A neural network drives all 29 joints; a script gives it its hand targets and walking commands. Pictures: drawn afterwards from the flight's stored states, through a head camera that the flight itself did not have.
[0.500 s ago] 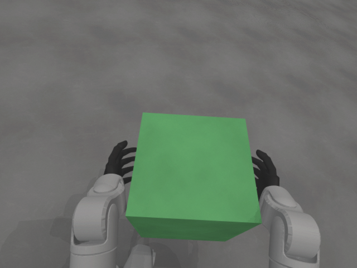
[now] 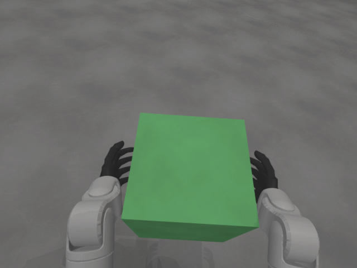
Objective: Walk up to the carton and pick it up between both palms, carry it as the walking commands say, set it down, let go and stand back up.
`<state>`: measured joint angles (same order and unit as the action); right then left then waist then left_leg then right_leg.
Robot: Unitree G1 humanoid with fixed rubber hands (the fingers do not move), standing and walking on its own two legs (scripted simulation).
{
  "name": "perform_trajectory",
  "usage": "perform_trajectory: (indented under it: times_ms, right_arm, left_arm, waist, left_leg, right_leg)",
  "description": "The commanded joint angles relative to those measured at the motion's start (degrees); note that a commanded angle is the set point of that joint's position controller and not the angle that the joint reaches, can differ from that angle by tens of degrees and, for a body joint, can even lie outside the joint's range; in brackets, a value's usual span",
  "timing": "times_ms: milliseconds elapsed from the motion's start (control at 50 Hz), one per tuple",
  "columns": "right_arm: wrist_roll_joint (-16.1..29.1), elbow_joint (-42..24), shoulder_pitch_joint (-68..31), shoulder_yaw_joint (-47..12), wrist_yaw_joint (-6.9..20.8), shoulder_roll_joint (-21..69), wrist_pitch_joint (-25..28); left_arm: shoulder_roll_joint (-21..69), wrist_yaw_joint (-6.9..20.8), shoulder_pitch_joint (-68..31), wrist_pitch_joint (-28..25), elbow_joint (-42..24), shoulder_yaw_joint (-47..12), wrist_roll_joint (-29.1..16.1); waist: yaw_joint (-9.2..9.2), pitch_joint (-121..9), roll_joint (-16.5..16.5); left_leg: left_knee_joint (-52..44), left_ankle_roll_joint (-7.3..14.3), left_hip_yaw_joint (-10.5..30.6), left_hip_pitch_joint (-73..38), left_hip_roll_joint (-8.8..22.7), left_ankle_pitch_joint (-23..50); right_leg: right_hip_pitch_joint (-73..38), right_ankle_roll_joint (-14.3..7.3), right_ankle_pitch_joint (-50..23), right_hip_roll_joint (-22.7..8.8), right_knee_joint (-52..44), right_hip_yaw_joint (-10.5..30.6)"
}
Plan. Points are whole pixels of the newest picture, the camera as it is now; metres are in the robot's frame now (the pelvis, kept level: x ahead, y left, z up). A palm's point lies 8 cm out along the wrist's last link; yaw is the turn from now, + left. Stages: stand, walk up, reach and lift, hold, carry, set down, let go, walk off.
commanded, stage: carry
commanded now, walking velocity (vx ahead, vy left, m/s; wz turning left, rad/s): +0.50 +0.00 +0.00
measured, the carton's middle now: (186, 184) +0.29 +0.00 +0.04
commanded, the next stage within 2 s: none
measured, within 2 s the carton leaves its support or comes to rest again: neither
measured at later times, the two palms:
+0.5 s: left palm (106, 69) +0.60 +0.25 +0.11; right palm (208, 80) +0.60 -0.05 +0.12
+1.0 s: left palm (125, 28) +0.93 +0.26 +0.10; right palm (200, 34) +0.93 -0.04 +0.11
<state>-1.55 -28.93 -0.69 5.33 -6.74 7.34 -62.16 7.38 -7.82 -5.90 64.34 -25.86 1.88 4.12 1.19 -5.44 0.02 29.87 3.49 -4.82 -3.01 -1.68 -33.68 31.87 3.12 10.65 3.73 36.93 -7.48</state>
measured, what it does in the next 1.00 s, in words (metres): walks ahead: left foot, then right foot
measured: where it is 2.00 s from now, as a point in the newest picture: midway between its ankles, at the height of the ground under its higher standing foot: (167, 158)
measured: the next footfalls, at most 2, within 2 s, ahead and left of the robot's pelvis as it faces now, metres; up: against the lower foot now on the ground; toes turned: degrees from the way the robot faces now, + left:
left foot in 0.22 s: +0.28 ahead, +0.18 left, +0.00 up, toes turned +5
right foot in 0.64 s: +0.57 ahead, -0.03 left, +0.00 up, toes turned -5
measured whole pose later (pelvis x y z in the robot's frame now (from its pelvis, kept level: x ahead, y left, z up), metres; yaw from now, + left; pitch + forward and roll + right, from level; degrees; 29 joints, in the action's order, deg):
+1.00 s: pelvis +0.67 +0.10 +0.02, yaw +2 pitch +4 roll -2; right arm -1.5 -27.0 -1.9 4.8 -7.8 7.3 -63.4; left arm 7.3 -7.2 -5.7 64.0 -24.1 3.1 4.0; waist 1.2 -2.5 1.2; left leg 36.9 1.8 -2.9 27.0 1.0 -13.6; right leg 15.4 -0.2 28.2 -1.4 49.5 -8.2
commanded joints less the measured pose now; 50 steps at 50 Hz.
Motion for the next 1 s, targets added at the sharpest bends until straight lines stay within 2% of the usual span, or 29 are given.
perform_trajectory:
  times_ms: [0, 20, 40, 80, 120, 140, 180, 200, 220, 240, 280, 400, 420, 480, 520, 580, 600, 620, 640, 660, 700, 740, 760, 840, 860, 880, 900, 920, 980]
  right_arm:
    - [17.3, -7.6, -27.6, -33.6, 4.7, 38.2, -1.3]
    - [17.0, -4.8, -27.9, -32.7, 5.1, 37.4, -1.0]
    - [17.8, -6.5, -30.1, -34.0, 5.6, 40.0, -0.2]
    - [16.3, -6.7, -28.6, -33.1, 6.0, 43.3, 0.9]
    - [15.7, -6.6, -25.2, -33.1, 6.3, 45.1, 2.1]
    - [16.7, -9.1, -27.4, -33.8, 6.7, 45.5, 2.4]
    - [16.4, -7.5, -27.8, -33.5, 6.5, 43.8, 1.7]
    - [14.4, -2.2, -24.5, -32.4, 6.0, 42.3, 1.0]
    - [12.7, 0.0, -23.7, -31.2, 5.5, 39.6, 0.4]
    - [11.4, 0.5, -23.1, -30.1, 5.2, 38.8, -0.4]
    - [11.6, -1.2, -24.7, -30.5, 4.7, 39.7, -0.8]
    - [13.6, -5.0, -29.8, -34.8, 4.5, 45.7, 1.0]
    - [13.5, -4.7, -28.9, -34.5, 4.2, 44.7, 0.9]
    - [14.4, -6.5, -28.5, -34.8, 4.3, 42.0, 0.1]
    - [15.2, -7.7, -30.3, -35.9, 4.3, 43.1, -0.5]
    - [15.9, -10.9, -27.3, -36.8, 4.2, 43.8, -0.4]
    - [17.2, -13.0, -32.2, -37.6, 4.3, 44.9, 0.0]
    - [17.3, -13.4, -33.5, -37.5, 4.0, 44.0, 0.0]
    - [17.7, -12.6, -33.0, -38.5, 4.4, 44.4, -0.3]
    - [17.9, -11.1, -31.5, -39.4, 4.8, 45.1, -0.3]
    - [17.2, -11.8, -30.6, -38.3, 4.6, 47.6, 1.1]
    - [17.0, -11.1, -30.6, -39.3, 4.6, 49.0, 1.3]
    - [16.9, -12.0, -32.1, -39.8, 4.7, 48.4, 1.9]
    - [16.4, -12.3, -29.3, -39.2, 4.3, 47.9, 1.9]
    - [16.1, -10.0, -27.3, -38.2, 4.5, 47.2, 1.4]
    - [16.5, -9.7, -30.6, -37.5, 4.4, 46.5, 1.3]
    - [16.4, -7.9, -30.6, -36.4, 4.0, 45.6, 0.8]
    - [15.1, -5.5, -28.1, -34.9, 4.0, 43.8, -0.2]
    - [14.9, -6.1, -28.3, -36.2, 4.6, 46.3, -0.7]
  left_arm:
    - [45.9, 2.6, -18.3, -1.0, -4.5, -37.4, -17.0]
    - [45.0, 2.2, -19.7, -1.6, -5.7, -38.3, -17.6]
    - [48.1, 2.6, -20.5, -2.0, -8.0, -37.3, -18.2]
    - [52.8, 3.4, -26.9, -2.0, -9.9, -38.6, -19.4]
    - [52.6, 4.0, -28.8, -2.8, -12.1, -40.8, -19.9]
    - [51.8, 4.2, -28.8, -3.3, -13.3, -40.5, -20.1]
    - [49.3, 3.9, -26.7, -2.2, -10.4, -38.8, -18.5]
    - [49.0, 3.7, -25.3, -1.2, -6.5, -38.1, -16.9]
    - [47.5, 3.3, -23.5, -0.6, -5.1, -37.0, -16.3]
    - [45.9, 3.2, -24.6, 0.1, -5.2, -36.6, -16.7]
    - [46.4, 4.1, -24.2, 0.9, -1.8, -36.2, -18.3]
    - [50.4, 5.5, -26.6, -1.5, -2.9, -36.5, -18.8]
    - [49.8, 5.2, -25.6, -1.4, -3.1, -36.3, -18.4]
    - [47.8, 4.9, -21.5, -0.7, -1.6, -35.8, -16.6]
    - [48.0, 4.8, -23.6, -1.0, -4.4, -36.1, -17.0]
    - [49.3, 4.7, -24.2, -1.6, -8.8, -37.8, -18.9]
    - [50.7, 4.6, -25.3, -2.1, -11.4, -38.2, -20.0]
    - [49.0, 4.7, -24.6, -2.0, -10.4, -37.6, -19.9]
    - [49.0, 4.7, -23.9, -2.3, -8.5, -38.3, -19.7]
    - [49.0, 4.6, -19.6, -2.4, -7.3, -36.9, -18.2]
    - [51.7, 5.5, -24.2, -3.3, -11.0, -37.1, -20.5]
    - [52.5, 5.9, -22.2, -3.3, -8.8, -36.5, -19.5]
    - [52.2, 6.2, -24.7, -3.8, -9.8, -36.8, -20.3]
    - [51.1, 6.2, -20.8, -3.6, -9.2, -36.6, -19.9]
    - [49.3, 5.8, -21.5, -3.2, -9.3, -37.0, -19.2]
    - [49.7, 5.7, -23.8, -2.8, -10.1, -37.2, -19.6]
    - [47.9, 5.4, -25.0, -2.0, -10.3, -36.8, -19.7]
    - [46.7, 5.1, -23.6, -0.9, -8.1, -36.6, -18.7]
    - [49.2, 5.6, -24.5, -0.8, -8.9, -37.9, -19.6]
  waist:
    - [4.98, -31.1, 23.7]
    - [5.06, -27.9, 17.4]
    - [4.70, -24.4, 9.6]
    - [1.80, -19.3, -6.6]
    - [-1.31, -20.0, -8.8]
    - [-2.20, -20.1, -3.0]
    - [-3.91, -21.8, 4.1]
    - [-3.71, -16.4, -16.1]
    - [-1.90, -13.4, -28.4]
    - [-0.92, -14.2, -22.7]
    - [-1.92, -10.4, -9.5]
    - [-2.98, -7.6, -5.5]
    - [-3.28, -7.3, -9.0]
    - [-3.79, -5.1, -8.7]
    - [-3.70, -5.6, -9.7]
    - [-2.11, -15.8, -9.7]
    - [1.38, -24.5, -6.6]
    - [2.42, -31.8, 10.3]
    - [1.61, -32.5, 21.3]
    - [1.54, -29.7, 15.6]
    - [0.88, -24.1, 4.9]
    - [0.21, -19.4, 3.3]
    - [-0.04, -18.7, 8.5]
    - [-2.02, -21.4, 10.3]
    - [-3.00, -23.4, 4.7]
    - [-2.10, -23.1, -13.0]
    - [-0.27, -24.9, -18.1]
    - [-0.67, -23.3, -16.5]
    - [-1.88, -19.0, -9.1]
  left_leg:
    - [77.8, -16.8, 8.6, 63.5, -4.3, -4.3]
    - [86.7, -14.0, 20.3, 68.9, -2.7, -21.0]
    - [85.2, -10.3, 26.9, 68.8, -0.3, -19.9]
    - [58.3, -6.9, 25.5, 66.0, 9.0, -14.3]
    - [19.7, -5.4, 16.6, 37.8, 12.1, 0.1]
    - [13.0, -4.8, 5.7, 23.0, 8.1, 10.9]
    - [6.6, -5.5, 3.4, 1.0, 5.2, 22.1]
    - [-7.2, -6.9, 17.7, 0.7, 10.2, 10.1]
    - [-19.9, -5.7, 39.2, 3.6, 18.7, 8.5]
    - [-21.7, -5.1, 43.0, 1.4, 20.4, 5.6]
    - [-15.5, -5.3, 38.7, 0.4, 19.4, 25.2]
    - [-11.5, -0.1, 25.2, -7.3, 17.5, 54.0]
    - [-10.4, 1.1, 23.0, -12.1, 16.7, 59.2]
    - [-11.3, -0.2, 16.8, -13.5, 15.4, 69.5]
    - [-12.6, 0.7, 10.8, -7.9, 13.2, 68.7]
    - [7.3, -2.0, -1.5, 0.0, 8.4, 89.6]
    - [21.1, -4.6, -2.9, 12.3, 9.0, 83.6]
    - [46.0, -8.9, -1.8, 36.4, 2.2, 46.4]
    - [57.9, -9.8, 2.3, 53.3, -4.3, -3.0]
    - [61.7, -8.5, 7.6, 57.3, -1.6, -5.0]
    - [52.0, -6.2, 10.7, 57.9, 4.6, 0.3]
    - [33.4, -5.7, 7.3, 55.3, 7.1, 0.1]
    - [23.3, -5.6, 6.2, 48.7, 7.4, 2.5]
    - [-6.3, -5.4, -3.6, 17.5, -0.3, 35.1]
    - [-8.4, -6.2, 1.5, 8.3, 3.6, 47.4]
    - [-7.4, -3.7, 20.3, -2.5, 17.1, 79.3]
    - [-5.5, -0.1, 28.9, -9.8, 21.8, 93.2]
    - [-4.1, 1.7, 27.5, -9.2, 22.1, 98.0]
    - [-6.8, 3.9, 21.0, -3.3, 20.2, 75.5]
  right_leg:
    - [-81.8, -31.7, -65.3, -32.1, -0.6, 42.7]
    - [-73.9, -31.4, -59.1, -34.3, -2.0, 47.9]
    - [-63.5, -27.8, -42.4, -33.2, -4.9, 45.8]
    - [-51.5, -18.8, -17.4, -31.6, -7.5, 38.8]
    - [-25.6, -11.7, -5.7, -25.7, -7.3, 16.4]
    - [-12.7, -9.2, 0.7, -24.0, -11.6, 10.3]
    - [1.6, -5.6, 13.5, -18.6, 1.2, 4.1]
    - [6.8, -1.8, 17.7, -8.4, 22.1, -3.3]
    - [8.9, 0.1, 19.9, -0.5, 31.8, 3.7]
    - [8.4, -0.4, 18.1, -1.8, 35.7, 7.8]
    - [12.4, -0.9, 14.4, -3.6, 39.4, 9.2]
    - [16.6, -1.4, 10.0, -6.5, 29.4, 5.3]
    - [19.8, -1.6, 11.9, -5.9, 27.4, 3.8]
    - [18.6, -2.0, 8.7, -4.3, 17.5, 0.0]
    - [8.4, -2.6, 3.5, -3.1, 3.2, -3.5]
    - [-23.3, -4.1, -10.3, 4.8, -13.5, -11.7]
    - [-44.0, -7.9, -12.0, -2.1, -9.5, -4.1]
    - [-66.0, -17.0, -32.2, -23.0, -6.8, 26.3]
    - [-76.7, -25.2, -56.2, -29.6, -5.0, 39.2]
    - [-71.5, -25.3, -58.8, -31.2, -4.5, 38.2]
    - [-61.4, -18.9, -48.6, -29.4, -6.5, 27.2]
    - [-54.9, -13.9, -43.6, -24.5, -8.0, 19.6]
    - [-46.7, -13.4, -43.5, -23.8, -8.8, 16.1]
    - [-28.2, -5.8, -38.0, -16.7, -0.5, 0.0]
    - [-22.7, -3.2, -28.9, -14.2, 7.4, -0.6]
    - [-8.1, 0.1, -3.3, -7.9, 17.7, -2.4]
    - [-2.8, 0.2, 21.6, -3.2, 19.5, 3.7]
    - [-3.6, -0.6, 23.4, -3.5, 20.5, 6.7]
    - [-3.8, -0.7, 21.0, -6.5, 11.5, 6.8]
